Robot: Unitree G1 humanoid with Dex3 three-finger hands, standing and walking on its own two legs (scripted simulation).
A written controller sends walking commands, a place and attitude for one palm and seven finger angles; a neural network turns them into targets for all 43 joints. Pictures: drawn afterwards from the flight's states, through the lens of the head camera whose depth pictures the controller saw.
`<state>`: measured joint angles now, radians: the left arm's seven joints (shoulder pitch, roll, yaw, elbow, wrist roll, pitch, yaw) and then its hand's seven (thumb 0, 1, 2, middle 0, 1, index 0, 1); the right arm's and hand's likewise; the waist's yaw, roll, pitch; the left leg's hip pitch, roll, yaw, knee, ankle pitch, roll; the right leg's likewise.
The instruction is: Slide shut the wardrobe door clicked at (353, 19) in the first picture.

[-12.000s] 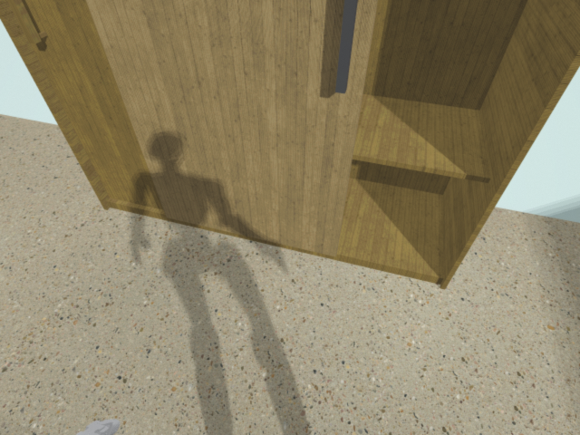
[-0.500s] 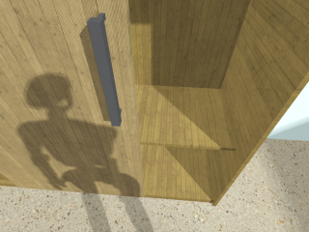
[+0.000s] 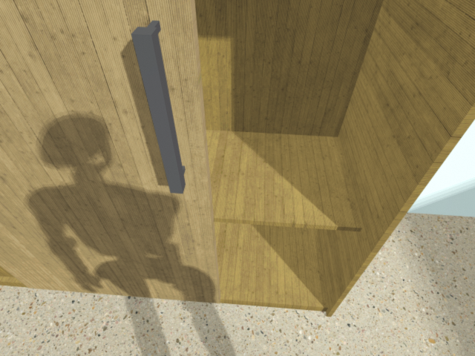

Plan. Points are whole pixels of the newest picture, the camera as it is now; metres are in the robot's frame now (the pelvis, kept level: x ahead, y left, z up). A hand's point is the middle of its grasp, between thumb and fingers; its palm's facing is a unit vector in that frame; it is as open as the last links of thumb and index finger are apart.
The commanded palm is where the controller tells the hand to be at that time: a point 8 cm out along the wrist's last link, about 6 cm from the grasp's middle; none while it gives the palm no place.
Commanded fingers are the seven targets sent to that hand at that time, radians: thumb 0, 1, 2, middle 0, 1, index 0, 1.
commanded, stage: look again from close up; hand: left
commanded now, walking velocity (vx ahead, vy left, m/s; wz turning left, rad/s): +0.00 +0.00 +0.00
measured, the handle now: (168, 120) +0.44 +0.16 +0.19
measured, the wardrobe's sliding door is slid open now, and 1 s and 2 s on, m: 0.44 0.44 0.44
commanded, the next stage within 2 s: raise the hand with hooked fingers in 0.74 s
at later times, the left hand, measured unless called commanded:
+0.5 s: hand out of the picture -0.04 +0.14 -0.17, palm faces +0.09 -0.99 -0.15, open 7.4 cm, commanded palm none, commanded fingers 0.00 0.90 0.90 -0.20 -0.30 -0.20 -0.30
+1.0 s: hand out of the picture +0.09 +0.20 -0.09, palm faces +0.26 -0.93 -0.28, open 7.3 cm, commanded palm +0.10 +0.21 -0.04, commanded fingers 0.00 0.69 0.81 -0.22 -0.44 -0.22 -0.44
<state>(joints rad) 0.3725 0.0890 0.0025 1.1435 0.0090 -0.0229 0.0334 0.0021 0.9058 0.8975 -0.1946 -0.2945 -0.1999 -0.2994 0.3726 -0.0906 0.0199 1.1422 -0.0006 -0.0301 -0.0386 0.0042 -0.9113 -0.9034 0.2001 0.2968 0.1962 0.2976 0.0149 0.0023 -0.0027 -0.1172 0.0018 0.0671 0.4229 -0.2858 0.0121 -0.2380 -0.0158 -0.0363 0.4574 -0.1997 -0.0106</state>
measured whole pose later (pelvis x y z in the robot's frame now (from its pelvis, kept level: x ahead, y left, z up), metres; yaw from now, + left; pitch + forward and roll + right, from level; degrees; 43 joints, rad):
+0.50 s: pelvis +0.00 +0.00 +0.00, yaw +0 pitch -1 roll +1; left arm 0.38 0.09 0.00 1.14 0.01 -0.02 0.03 0.00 0.91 0.90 -0.19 -0.29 -0.20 -0.30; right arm 0.38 -0.09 0.02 1.14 0.00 -0.03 -0.04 0.00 -0.91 -0.90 0.20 0.30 0.20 0.30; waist 0.02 0.01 0.00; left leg -0.13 0.00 0.06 0.43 -0.29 0.01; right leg -0.25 -0.01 -0.04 0.46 -0.20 -0.01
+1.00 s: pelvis -0.01 +0.00 -0.01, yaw +2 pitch -1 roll +0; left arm 0.57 0.21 -0.01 0.27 -0.14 0.05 0.15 0.09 0.96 0.88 -0.20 -0.32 -0.21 -0.33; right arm 0.41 -0.23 0.01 0.90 0.06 -0.26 -0.09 0.04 -0.94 -0.90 0.21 0.30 0.20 0.30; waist -0.01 0.06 -0.03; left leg -0.21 -0.01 0.03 0.55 -0.34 0.02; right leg -0.30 -0.03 -0.07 0.56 -0.25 -0.01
